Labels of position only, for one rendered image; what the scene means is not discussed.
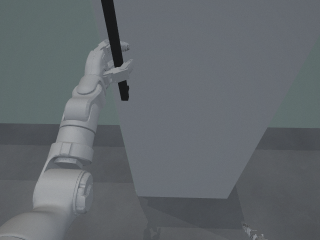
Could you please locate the left robot forearm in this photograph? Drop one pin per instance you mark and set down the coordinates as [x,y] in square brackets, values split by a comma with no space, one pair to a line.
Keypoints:
[73,146]

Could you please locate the fridge door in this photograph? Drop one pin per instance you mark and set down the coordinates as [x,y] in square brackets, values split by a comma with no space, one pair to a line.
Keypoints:
[208,78]

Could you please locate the handle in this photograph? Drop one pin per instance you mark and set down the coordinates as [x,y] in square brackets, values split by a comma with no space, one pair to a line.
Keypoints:
[114,40]

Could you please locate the robot left upper arm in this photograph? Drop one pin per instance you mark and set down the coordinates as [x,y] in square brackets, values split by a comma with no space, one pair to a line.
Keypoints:
[61,195]

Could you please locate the right robot hand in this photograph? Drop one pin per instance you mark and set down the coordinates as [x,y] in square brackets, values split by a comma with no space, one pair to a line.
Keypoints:
[253,233]

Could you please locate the left robot hand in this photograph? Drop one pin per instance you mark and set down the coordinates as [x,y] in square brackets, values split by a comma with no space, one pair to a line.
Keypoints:
[96,64]

